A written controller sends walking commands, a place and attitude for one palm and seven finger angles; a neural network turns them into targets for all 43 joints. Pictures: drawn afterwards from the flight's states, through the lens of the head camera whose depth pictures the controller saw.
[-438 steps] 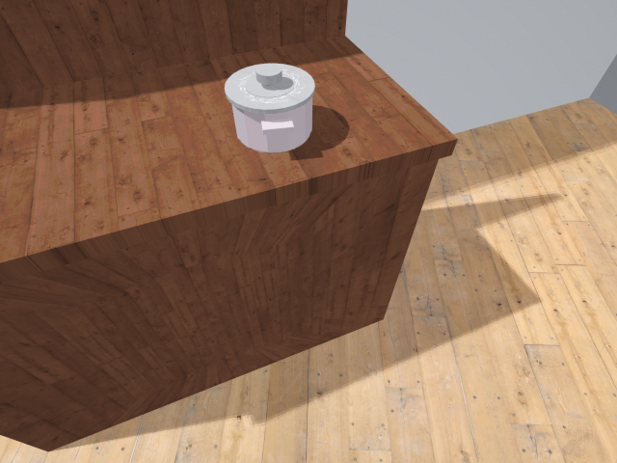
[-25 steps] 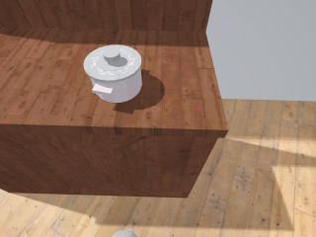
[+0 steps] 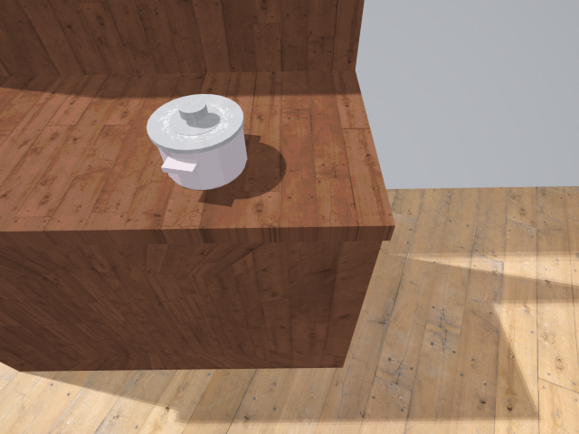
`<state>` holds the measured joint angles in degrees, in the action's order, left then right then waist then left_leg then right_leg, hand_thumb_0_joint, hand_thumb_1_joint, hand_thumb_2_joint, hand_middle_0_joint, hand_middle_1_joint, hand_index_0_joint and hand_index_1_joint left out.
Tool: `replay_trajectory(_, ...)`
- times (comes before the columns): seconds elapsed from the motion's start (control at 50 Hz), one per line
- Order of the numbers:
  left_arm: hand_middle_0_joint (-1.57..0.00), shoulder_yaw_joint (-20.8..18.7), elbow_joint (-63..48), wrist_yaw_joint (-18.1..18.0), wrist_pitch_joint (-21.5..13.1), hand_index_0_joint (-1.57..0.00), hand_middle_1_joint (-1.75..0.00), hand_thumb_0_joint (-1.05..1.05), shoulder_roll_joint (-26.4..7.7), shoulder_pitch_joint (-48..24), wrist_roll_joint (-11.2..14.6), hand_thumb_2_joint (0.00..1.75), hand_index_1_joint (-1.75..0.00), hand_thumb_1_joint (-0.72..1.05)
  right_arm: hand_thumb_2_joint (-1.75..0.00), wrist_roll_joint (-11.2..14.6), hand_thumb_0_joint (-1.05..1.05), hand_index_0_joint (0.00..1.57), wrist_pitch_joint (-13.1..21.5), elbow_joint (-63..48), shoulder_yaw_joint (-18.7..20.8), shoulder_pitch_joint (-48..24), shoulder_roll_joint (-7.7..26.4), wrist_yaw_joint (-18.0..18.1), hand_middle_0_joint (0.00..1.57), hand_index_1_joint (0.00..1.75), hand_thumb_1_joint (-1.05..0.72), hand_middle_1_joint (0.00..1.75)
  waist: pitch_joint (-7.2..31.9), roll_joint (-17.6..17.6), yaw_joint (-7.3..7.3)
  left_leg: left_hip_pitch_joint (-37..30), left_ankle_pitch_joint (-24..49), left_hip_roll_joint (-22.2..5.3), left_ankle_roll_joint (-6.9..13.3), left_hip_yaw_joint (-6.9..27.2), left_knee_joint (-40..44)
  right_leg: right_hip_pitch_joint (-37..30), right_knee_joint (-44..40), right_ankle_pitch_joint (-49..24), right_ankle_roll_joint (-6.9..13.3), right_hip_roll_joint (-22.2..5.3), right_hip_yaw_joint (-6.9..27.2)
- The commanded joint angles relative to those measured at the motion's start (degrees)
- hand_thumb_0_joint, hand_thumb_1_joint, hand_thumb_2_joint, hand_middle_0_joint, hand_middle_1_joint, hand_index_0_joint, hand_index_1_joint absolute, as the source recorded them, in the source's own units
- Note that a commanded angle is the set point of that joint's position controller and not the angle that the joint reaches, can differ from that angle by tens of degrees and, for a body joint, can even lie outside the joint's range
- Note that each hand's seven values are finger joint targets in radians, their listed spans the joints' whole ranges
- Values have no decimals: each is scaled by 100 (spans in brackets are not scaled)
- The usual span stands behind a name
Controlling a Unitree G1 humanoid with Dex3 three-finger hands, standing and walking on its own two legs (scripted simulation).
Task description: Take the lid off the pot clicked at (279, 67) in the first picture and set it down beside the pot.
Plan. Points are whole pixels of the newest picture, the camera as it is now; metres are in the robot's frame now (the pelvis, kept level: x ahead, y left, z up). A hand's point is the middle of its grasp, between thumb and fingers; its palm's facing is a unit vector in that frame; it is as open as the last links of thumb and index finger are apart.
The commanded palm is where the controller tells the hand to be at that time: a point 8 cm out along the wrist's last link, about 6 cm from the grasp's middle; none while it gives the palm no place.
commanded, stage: come to a stop and stand still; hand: left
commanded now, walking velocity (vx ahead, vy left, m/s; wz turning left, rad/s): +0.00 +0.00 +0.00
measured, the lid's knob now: (192, 109) +0.56 +0.18 +0.16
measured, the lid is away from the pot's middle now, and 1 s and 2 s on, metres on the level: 0.00 0.00 0.00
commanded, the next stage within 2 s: look again from close up in 0.96 s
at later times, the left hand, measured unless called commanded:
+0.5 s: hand out of the picture +0.01 +0.14 -0.17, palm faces +0.06 -0.98 -0.16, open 7.4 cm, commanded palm none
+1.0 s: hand out of the picture +0.04 +0.17 -0.18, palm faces +0.05 -0.98 -0.20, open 7.4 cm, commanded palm none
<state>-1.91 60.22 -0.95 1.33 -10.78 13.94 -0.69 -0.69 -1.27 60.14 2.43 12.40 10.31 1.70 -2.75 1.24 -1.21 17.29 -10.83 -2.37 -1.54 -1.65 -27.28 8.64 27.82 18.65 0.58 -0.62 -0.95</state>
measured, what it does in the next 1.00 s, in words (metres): stands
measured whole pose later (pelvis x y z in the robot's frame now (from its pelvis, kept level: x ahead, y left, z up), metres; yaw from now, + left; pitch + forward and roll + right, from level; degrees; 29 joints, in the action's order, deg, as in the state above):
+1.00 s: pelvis +0.04 -0.01 +0.00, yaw +0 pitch -1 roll +1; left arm -1.5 63.6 -1.9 -0.5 -8.8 15.9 -0.5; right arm -0.5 0.7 65.2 1.1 12.7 8.7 2.6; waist -2.8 -0.9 0.0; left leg 12.0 -13.6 -2.1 -2.4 -0.4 -26.6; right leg 2.9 25.1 21.2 0.9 -0.2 -1.1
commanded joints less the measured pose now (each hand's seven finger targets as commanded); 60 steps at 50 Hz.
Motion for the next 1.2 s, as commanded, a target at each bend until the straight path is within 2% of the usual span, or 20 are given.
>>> replay_trajectory(0.0,-20,-54,-166,-93,-232,-20,-30,0,-748,25,21,90,-30,90,-90,-27,0,20,70,-82,-17,219,278,-50,20,30,-90,30,-250,-1257,-52,-424,-171,-98,12,228,-81,953,-1487,-521,509,-1114,1061)
replay_trajectory(0.04,-20,-17,-96,-92,-255,-20,-30,0,-611,100,50,90,-30,90,-90,-5,0,20,118,135,-46,466,261,-27,20,30,-90,30,-116,-726,-90,-738,382,-153,17,273,194,826,-1173,-909,366,-868,737)
replay_trajectory(0.06,-20,-9,-52,-95,-255,-20,-30,0,-561,168,62,90,-30,90,-90,-1,0,20,135,217,-57,516,284,-15,20,30,-90,30,-118,-610,-55,-801,548,-201,23,328,268,780,-1109,-859,284,-731,650)
replay_trajectory(0.12,-20,-28,38,-100,-220,-20,-30,0,-535,322,56,90,-30,90,-90,6,0,20,102,343,-53,510,250,-9,20,30,-90,30,-438,-425,18,-752,294,-209,-21,290,239,1005,-1432,87,253,-677,714)
replay_trajectory(0.2,-20,-38,158,-102,-227,-20,-30,0,-441,431,71,90,-30,90,-90,-4,0,20,128,464,-78,674,157,19,20,30,-90,30,-389,-162,27,-676,531,-235,-14,290,229,789,-1292,-249,275,-618,664)
replay_trajectory(0.34,-20,-39,248,-118,-232,-20,-30,0,-262,625,62,90,-30,90,-90,12,0,20,177,540,-74,795,116,70,20,30,-90,30,-266,-60,75,-700,782,-276,32,334,259,509,-1031,-864,229,-519,485)
replay_trajectory(0.42,-20,-42,288,-131,-242,-20,-30,0,-212,735,56,90,-30,90,-90,29,0,20,200,536,-56,791,103,91,20,30,-90,30,-95,-190,102,-790,934,-302,70,325,225,335,-882,-1322,199,-499,420)
replay_trajectory(0.56,-20,-57,272,-155,-244,-20,-30,0,-201,761,36,90,-30,90,-90,29,0,20,231,498,-43,695,128,101,20,30,-90,30,-54,-143,104,-864,1275,-325,112,332,141,246,-670,-1829,161,-495,355)
replay_trajectory(0.78,-20,-52,247,-160,-232,-20,-30,0,-294,699,20,90,-30,90,-90,30,0,20,236,409,-62,488,248,95,20,30,-90,30,-63,-78,107,-949,1451,-322,153,365,197,148,-659,-1904,111,-532,322)
replay_trajectory(0.82,-20,-54,237,-153,-239,-20,-30,0,-330,721,25,90,-30,90,-90,42,0,20,244,386,-58,435,286,94,20,30,-90,30,35,-209,138,-1013,1497,-328,165,360,179,69,-672,-2002,94,-528,303)
replay_trajectory(0.96,-20,-46,222,-161,-234,-20,-30,0,-371,670,20,90,-30,90,-90,32,0,20,244,364,-64,350,350,88,20,30,-90,30,26,-69,129,-1063,1583,-318,167,370,204,58,-684,-2029,83,-558,318)
replay_trajectory(1.02,-20,-39,229,-155,-237,-20,-30,0,-423,660,24,90,-30,90,-90,44,0,20,242,362,-74,337,367,84,20,30,-90,30,37,-192,138,-1051,1553,-320,177,386,233,-4,-719,-2013,74,-543,306)
replay_trajectory(1.04,-20,4,292,-382,-452,-20,-30,0,-455,1136,-106,90,-30,90,-90,47,0,20,302,-128,-52,-212,571,13,20,30,-90,30,-110,-408,324,-664,1815,-267,108,-18,-1232,363,-840,-4890,-240,-808,843)
replay_trajectory(1.06,-20,-41,-18,-353,-497,-20,-30,0,-698,855,-96,90,-30,90,-90,22,0,20,273,-358,-101,87,196,-53,20,30,-90,30,53,-817,28,169,-460,-10,213,64,-1145,-356,-375,-5805,20,-1089,786)
replay_trajectory(1.08,-20,6,-101,-332,-532,-20,-30,0,-659,739,-90,90,-30,90,-90,17,0,20,268,-385,-98,235,199,-53,20,30,-90,30,368,-1000,-22,228,-911,27,259,-18,-953,-635,-62,-5983,243,-1032,671)
replay_trajectory(1.1,-20,18,-221,-326,-548,-20,-30,0,-674,677,-75,90,-30,90,-90,18,0,20,297,-392,-95,456,252,-58,20,30,-90,30,671,-910,-109,10,-510,100,276,-108,-548,-834,283,-6070,303,-906,529)
replay_trajectory(1.12,-20,10,-326,-284,-490,-20,-30,0,-728,568,-14,90,-30,90,-90,9,0,20,298,-391,-62,592,371,-77,20,30,-90,30,906,-198,-91,-537,471,68,280,-100,-410,-576,639,-5135,301,-764,444)
replay_trajectory(1.14,-20,-1,-454,-287,-435,-20,-30,0,-615,591,21,90,-30,90,-90,-3,0,20,297,-435,-35,648,523,-49,20,30,-90,30,913,234,-96,-864,1569,-239,404,252,-516,-44,732,-3619,249,-511,341)
replay_trajectory(1.16,-20,26,-467,-285,-357,-20,-30,0,-500,665,16,90,-30,90,-90,-6,0,20,281,-445,-2,572,657,-19,20,30,-90,30,648,641,-7,-851,2143,-527,529,534,-479,326,607,-2077,172,-274,189)
replay_trajectory(1.18,-20,57,-432,-275,-288,-20,-30,0,-409,764,2,90,-30,90,-90,12,0,20,255,-463,-23,453,658,-6,20,30,-90,30,388,810,91,-603,2134,-656,621,734,-347,389,362,-792,130,-109,92)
